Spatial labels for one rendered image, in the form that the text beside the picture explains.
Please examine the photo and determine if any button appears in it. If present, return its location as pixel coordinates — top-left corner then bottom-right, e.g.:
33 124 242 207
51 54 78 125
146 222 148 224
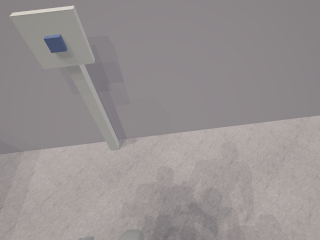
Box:
44 34 68 53

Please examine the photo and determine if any panel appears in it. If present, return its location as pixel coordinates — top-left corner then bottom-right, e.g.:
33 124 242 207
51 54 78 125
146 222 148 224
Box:
9 5 119 151

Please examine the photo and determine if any robot left thigh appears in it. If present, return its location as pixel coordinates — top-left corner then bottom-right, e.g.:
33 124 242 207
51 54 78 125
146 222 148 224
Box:
117 229 148 240

